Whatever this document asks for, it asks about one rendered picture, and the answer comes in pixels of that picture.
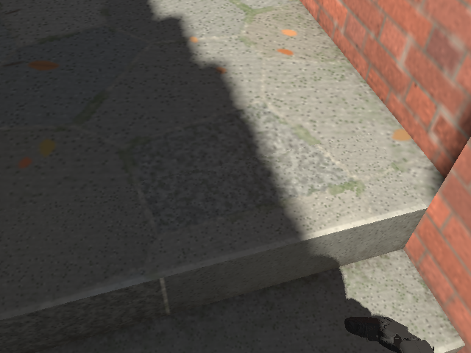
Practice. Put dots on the right robot hand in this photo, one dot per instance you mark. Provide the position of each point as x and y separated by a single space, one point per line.
389 333

